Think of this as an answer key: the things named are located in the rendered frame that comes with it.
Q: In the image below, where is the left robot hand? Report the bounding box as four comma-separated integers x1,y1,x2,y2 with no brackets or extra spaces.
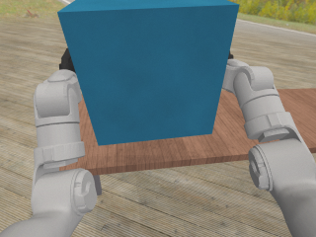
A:
59,47,76,74

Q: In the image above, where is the right robot hand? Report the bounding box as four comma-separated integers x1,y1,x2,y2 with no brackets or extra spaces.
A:
228,50,234,59

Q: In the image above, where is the robot right upper arm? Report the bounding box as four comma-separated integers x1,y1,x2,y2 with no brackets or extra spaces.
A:
248,138,316,237

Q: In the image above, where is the table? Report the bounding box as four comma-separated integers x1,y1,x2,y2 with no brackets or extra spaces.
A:
59,88,316,196

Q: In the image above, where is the carton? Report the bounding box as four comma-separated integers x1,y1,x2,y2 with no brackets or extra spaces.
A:
57,0,240,146

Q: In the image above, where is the robot right forearm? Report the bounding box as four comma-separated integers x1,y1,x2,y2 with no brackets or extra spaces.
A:
222,58,316,176

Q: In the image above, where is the robot left forearm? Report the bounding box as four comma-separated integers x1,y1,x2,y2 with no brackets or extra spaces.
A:
31,69,86,210

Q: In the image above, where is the robot left upper arm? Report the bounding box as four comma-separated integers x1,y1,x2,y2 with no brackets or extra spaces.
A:
0,168,98,237

